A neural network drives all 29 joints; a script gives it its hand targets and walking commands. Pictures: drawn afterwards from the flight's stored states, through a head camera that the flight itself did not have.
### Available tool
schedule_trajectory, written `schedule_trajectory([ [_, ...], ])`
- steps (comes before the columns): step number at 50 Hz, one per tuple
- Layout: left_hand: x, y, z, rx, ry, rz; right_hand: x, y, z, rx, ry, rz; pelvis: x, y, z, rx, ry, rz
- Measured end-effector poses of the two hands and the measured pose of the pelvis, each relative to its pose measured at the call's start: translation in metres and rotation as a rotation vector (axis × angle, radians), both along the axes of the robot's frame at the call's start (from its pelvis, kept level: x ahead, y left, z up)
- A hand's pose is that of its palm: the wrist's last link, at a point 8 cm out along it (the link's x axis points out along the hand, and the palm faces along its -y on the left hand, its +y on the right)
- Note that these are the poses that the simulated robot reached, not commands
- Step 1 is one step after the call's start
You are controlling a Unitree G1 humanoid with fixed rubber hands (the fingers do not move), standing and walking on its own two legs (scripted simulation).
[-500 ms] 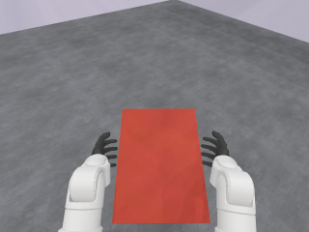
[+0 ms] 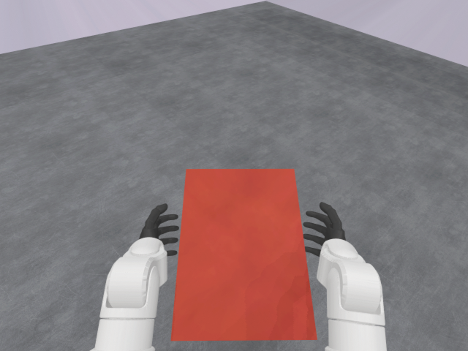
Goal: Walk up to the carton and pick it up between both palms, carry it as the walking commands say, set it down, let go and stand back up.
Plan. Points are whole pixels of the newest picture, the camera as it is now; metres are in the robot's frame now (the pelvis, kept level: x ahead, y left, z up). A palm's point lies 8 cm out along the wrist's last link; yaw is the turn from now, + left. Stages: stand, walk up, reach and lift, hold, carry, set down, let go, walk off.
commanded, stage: carry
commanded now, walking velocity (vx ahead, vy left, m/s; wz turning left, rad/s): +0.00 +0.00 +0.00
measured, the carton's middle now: (240, 253) +0.31 -0.01 -0.02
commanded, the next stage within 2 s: none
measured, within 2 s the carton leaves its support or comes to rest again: neither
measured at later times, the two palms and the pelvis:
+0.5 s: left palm (142, 235) +0.27 +0.15 +0.10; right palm (329, 232) +0.28 -0.14 +0.11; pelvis +0.03 +0.00 +0.00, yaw +1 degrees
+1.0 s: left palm (152, 206) +0.33 +0.14 +0.10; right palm (324, 205) +0.33 -0.15 +0.11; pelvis +0.06 +0.00 +0.01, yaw +1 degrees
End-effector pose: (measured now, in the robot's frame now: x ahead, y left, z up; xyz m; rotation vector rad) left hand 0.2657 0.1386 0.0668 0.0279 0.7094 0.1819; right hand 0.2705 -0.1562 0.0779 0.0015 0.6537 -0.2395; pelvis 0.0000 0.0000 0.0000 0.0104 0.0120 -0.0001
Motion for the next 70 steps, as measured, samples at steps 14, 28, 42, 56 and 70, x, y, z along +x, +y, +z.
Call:
schedule_trajectory([
  [14,0.000,0.002,-0.006,-0.004,-0.004,0.002,0.002,0.001,-0.008,0.009,0.001,0.005,0.000,0.000,0.000,0.000,-0.001,0.003],
  [28,0.013,0.012,0.035,0.032,-0.010,0.045,0.023,0.015,0.032,-0.010,-0.013,0.030,0.043,0.004,0.004,0.006,0.018,0.011],
  [42,0.059,0.009,0.035,0.020,0.009,0.030,0.060,0.013,0.037,-0.024,0.004,-0.004,0.065,0.006,0.006,-0.002,0.034,0.011],
  [56,0.053,0.002,0.032,0.019,0.017,0.029,0.053,0.006,0.034,-0.020,0.013,-0.001,0.057,-0.001,0.005,0.001,0.018,0.011],
  [70,0.040,-0.004,0.023,0.021,0.031,0.015,0.039,-0.001,0.025,-0.019,0.027,-0.007,0.036,-0.005,0.004,0.005,0.001,0.008],
])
